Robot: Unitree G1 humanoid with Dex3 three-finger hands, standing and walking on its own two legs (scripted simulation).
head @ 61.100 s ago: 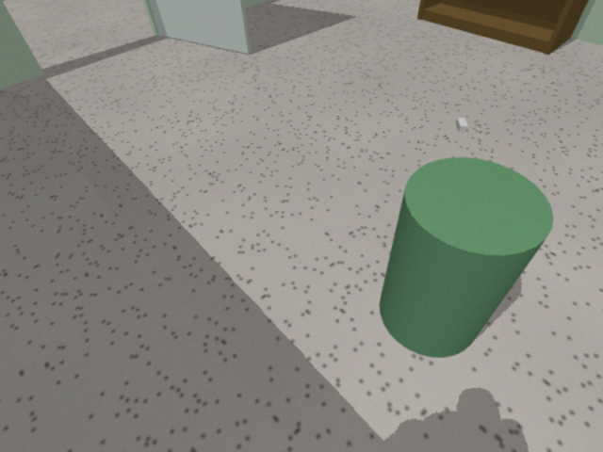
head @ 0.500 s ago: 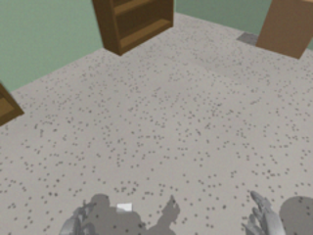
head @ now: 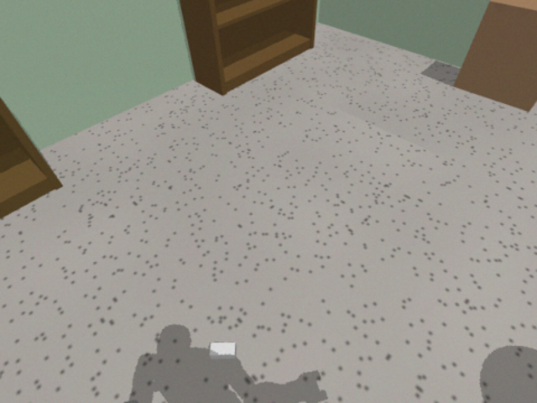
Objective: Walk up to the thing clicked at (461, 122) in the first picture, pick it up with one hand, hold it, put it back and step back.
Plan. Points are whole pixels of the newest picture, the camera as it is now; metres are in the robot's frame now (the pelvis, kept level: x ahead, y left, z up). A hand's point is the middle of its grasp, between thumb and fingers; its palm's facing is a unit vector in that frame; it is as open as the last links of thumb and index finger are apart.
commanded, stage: stand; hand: left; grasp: from above
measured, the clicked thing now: (223, 350) +0.43 +0.23 -0.73
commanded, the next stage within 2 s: none
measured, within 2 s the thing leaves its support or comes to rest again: neither
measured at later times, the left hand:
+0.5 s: hand out of the picture +0.03 +0.24 -0.14, palm faces +0.03 -0.94 -0.33, open 7.4 cm
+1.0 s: hand out of the picture +0.05 +0.23 -0.14, palm faces +0.01 -0.95 -0.32, open 7.4 cm
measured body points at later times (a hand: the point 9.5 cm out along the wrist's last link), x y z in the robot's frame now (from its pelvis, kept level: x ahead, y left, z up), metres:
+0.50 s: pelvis -0.01 +0.00 +0.02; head -0.01 +0.00 +0.47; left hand +0.03 +0.29 -0.12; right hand +0.07 -0.28 -0.12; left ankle +0.03 +0.11 -0.72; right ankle +0.00 -0.13 -0.72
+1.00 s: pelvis +0.00 +0.00 +0.03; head +0.01 -0.01 +0.48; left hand +0.05 +0.28 -0.11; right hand +0.07 -0.29 -0.11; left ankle +0.03 +0.11 -0.72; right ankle +0.00 -0.13 -0.72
